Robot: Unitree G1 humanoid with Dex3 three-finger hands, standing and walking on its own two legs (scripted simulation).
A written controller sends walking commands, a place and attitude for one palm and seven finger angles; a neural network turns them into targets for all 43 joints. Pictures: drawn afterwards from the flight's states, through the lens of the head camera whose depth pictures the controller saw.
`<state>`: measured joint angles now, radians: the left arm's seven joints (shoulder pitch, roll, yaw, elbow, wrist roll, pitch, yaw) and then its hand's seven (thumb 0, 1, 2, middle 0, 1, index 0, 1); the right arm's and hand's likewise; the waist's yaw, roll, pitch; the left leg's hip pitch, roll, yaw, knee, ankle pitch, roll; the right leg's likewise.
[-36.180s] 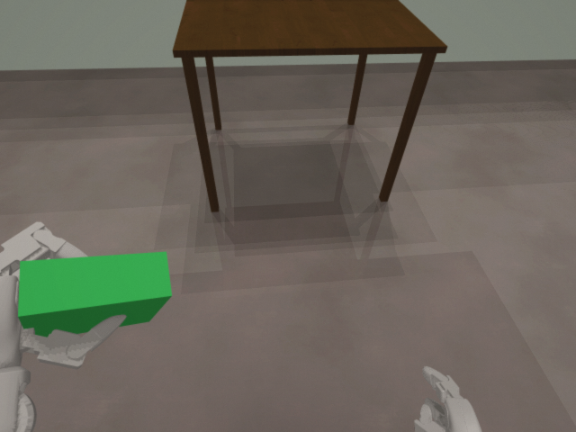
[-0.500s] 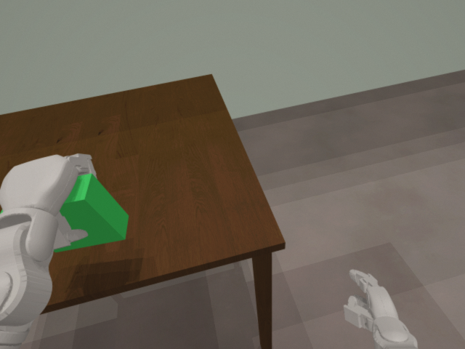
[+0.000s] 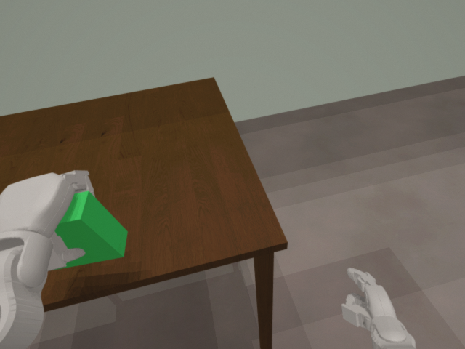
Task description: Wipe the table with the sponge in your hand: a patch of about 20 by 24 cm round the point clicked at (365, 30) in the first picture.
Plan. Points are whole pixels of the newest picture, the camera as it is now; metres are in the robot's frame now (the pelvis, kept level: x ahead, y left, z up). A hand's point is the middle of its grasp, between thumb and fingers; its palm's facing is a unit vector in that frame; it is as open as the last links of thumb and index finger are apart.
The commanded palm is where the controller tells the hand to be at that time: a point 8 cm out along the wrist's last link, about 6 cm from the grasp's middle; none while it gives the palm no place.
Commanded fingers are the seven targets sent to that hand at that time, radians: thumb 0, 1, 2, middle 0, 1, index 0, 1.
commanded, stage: bring the sponge back beside the body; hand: left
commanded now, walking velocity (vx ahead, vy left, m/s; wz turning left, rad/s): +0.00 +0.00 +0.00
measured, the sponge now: (77, 239) +0.21 +0.29 +0.13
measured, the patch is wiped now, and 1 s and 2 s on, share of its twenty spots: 1.00 1.00 1.00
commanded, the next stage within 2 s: step back with the hand held close in 0.72 s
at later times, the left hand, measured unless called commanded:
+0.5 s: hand (49, 237) +0.18 +0.29 +0.18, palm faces +0.19 -0.09 -0.98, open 9.1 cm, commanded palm +0.14 +0.29 +0.24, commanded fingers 0.00 0.10 1.30 -1.20 -1.60 -1.20 -1.60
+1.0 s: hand (97, 226) +0.21 +0.24 +0.17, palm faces +0.29 -0.80 -0.53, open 9.1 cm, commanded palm +0.15 +0.28 +0.23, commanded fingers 0.00 0.10 1.30 -1.20 -1.60 -1.20 -1.60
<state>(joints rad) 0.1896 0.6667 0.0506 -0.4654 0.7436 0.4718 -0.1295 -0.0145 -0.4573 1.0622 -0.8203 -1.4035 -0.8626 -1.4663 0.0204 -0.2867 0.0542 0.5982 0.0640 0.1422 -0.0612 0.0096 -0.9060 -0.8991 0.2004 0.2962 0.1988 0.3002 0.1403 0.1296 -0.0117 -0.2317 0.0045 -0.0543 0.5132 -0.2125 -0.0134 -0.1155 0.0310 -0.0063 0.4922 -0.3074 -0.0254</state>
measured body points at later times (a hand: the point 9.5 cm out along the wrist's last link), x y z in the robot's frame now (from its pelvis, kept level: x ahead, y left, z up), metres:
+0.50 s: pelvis -0.01 +0.00 +0.00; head -0.04 -0.04 +0.45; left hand +0.17 +0.29 +0.23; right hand +0.25 -0.18 -0.07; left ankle +0.04 +0.13 -0.74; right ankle -0.02 -0.11 -0.74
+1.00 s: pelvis +0.00 +0.00 +0.00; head -0.01 -0.01 +0.45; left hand +0.19 +0.28 +0.20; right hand +0.21 -0.21 -0.07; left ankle +0.04 +0.13 -0.74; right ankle -0.02 -0.11 -0.74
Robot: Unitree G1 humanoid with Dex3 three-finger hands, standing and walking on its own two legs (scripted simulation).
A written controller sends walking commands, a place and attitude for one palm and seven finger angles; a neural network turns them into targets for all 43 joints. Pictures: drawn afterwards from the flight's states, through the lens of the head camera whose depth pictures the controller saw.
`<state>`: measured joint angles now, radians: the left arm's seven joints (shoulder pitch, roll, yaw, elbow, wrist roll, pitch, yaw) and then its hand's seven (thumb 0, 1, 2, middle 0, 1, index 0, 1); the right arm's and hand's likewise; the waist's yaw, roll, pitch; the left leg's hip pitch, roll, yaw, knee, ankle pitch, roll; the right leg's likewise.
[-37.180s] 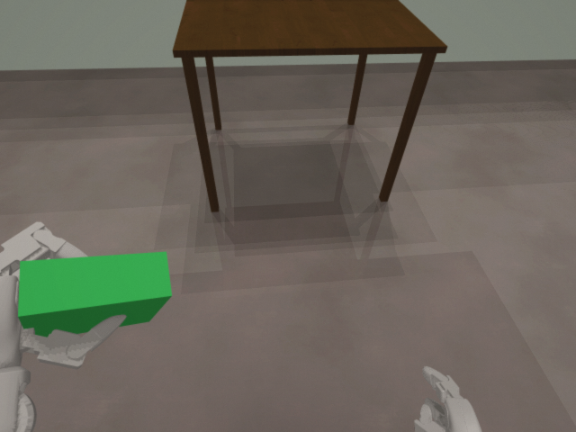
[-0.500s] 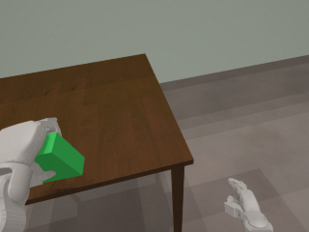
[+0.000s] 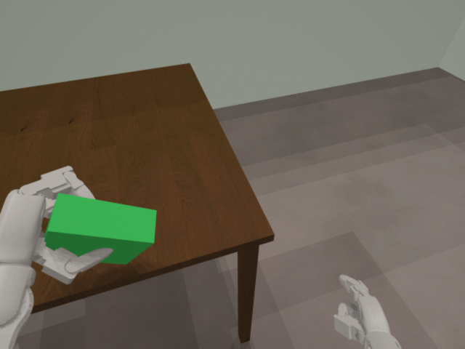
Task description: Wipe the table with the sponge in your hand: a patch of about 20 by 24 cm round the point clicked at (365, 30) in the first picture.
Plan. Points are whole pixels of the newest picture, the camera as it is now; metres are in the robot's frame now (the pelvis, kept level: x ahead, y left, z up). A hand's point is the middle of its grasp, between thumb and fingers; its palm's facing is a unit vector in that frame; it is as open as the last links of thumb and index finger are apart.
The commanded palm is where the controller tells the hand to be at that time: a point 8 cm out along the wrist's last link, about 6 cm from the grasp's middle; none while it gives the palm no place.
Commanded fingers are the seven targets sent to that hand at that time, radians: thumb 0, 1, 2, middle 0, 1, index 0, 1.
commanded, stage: step back with the hand held close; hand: left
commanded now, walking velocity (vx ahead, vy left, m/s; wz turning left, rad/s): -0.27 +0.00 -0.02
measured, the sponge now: (112, 236) +0.23 +0.20 +0.14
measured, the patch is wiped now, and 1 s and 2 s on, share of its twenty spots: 1.00 1.00 1.00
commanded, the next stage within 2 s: stop stepping back and stand still in 1.06 s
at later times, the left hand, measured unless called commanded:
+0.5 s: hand (18, 257) +0.16 +0.27 +0.19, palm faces +0.36 -0.85 -0.39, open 9.1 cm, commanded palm +0.11 +0.32 +0.23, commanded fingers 0.00 0.10 1.30 -1.20 -1.60 -1.20 -1.60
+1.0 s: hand out of the picture +0.08 +0.28 +0.21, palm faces +0.33 -0.88 -0.35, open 9.1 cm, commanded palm +0.02 +0.33 +0.23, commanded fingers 0.00 0.10 1.30 -1.20 -1.60 -1.20 -1.60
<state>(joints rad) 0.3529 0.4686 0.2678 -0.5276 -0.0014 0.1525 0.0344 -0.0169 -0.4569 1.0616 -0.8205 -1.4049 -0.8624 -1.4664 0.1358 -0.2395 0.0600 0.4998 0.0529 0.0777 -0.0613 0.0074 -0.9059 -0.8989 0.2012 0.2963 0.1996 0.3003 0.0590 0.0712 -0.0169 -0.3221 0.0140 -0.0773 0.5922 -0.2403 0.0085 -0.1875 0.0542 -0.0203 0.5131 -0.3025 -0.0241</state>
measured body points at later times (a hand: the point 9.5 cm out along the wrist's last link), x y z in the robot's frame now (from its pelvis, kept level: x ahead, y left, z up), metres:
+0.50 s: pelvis -0.05 +0.04 -0.01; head -0.06 +0.05 +0.44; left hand +0.13 +0.31 +0.21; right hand +0.11 -0.21 -0.09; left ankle +0.04 +0.12 -0.73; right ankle -0.02 -0.11 -0.73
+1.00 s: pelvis -0.16 +0.05 +0.00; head -0.13 +0.08 +0.45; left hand +0.06 +0.32 +0.23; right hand +0.05 -0.16 -0.05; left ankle -0.02 +0.12 -0.73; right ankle -0.18 -0.08 -0.68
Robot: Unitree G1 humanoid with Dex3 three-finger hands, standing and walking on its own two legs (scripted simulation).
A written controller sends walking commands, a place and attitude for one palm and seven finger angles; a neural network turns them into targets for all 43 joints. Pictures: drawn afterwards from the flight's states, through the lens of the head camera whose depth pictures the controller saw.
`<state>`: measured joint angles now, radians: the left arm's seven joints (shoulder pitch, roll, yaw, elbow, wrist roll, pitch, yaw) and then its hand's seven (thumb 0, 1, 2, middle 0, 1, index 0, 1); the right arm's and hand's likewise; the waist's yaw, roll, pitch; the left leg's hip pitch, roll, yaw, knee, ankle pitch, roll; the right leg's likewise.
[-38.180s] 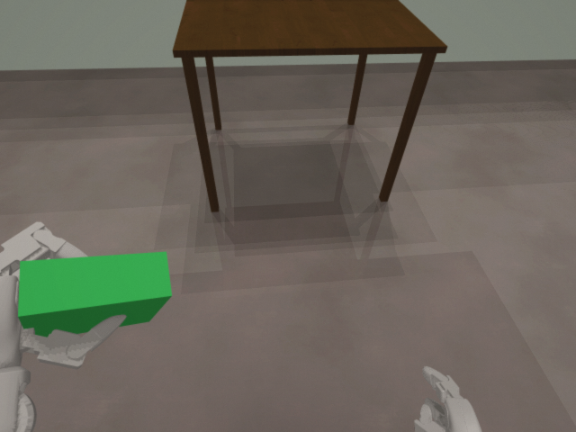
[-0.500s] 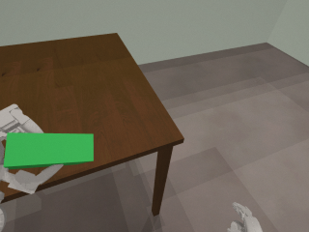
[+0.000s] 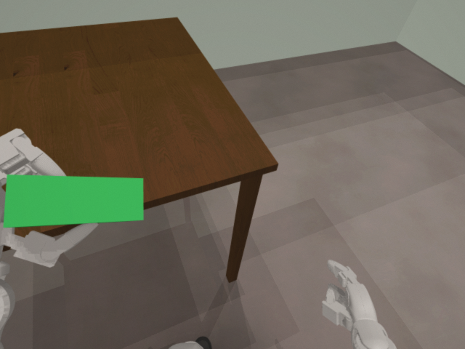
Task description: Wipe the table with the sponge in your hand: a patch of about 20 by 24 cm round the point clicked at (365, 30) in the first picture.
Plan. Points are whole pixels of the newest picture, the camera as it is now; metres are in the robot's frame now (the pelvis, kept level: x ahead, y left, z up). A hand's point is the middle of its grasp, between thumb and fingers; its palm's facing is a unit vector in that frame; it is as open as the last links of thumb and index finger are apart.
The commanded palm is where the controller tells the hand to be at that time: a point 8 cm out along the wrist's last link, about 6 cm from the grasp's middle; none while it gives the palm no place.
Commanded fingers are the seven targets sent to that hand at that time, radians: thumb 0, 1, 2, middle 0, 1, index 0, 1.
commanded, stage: step back with the hand held close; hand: left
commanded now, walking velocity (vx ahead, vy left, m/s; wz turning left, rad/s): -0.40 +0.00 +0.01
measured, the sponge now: (95, 203) +0.25 +0.20 +0.18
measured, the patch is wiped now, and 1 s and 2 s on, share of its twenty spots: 1.00 1.00 1.00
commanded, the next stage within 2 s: stop stepping back and stand still in 0.06 s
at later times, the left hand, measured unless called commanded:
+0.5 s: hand out of the picture +0.10 +0.23 +0.20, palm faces +0.32 -0.88 -0.35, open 9.1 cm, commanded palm +0.04 +0.29 +0.23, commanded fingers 0.00 0.10 1.30 -1.20 -1.60 -1.20 -1.60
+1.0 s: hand out of the picture +0.05 +0.26 +0.23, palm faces +0.41 -0.85 -0.33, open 9.1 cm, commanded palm +0.00 +0.31 +0.23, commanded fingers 0.00 0.10 1.30 -1.20 -1.60 -1.20 -1.60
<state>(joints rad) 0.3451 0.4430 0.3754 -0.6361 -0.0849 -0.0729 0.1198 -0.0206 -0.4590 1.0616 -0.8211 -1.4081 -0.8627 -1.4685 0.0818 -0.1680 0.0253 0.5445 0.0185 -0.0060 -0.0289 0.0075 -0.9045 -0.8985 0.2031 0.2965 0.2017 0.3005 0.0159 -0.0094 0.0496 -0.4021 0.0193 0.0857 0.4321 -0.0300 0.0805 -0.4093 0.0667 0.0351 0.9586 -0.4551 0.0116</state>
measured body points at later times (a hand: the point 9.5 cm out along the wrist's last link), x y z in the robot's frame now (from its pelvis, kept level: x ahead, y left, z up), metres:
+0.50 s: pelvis -0.13 +0.02 -0.01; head -0.14 +0.03 +0.44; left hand +0.08 +0.28 +0.22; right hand +0.00 -0.25 -0.08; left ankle -0.12 +0.15 -0.73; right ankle -0.13 -0.10 -0.73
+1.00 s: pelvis -0.16 +0.03 -0.01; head -0.19 +0.04 +0.44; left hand +0.02 +0.30 +0.24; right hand +0.01 -0.20 -0.08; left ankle -0.13 +0.18 -0.73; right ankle -0.16 -0.05 -0.72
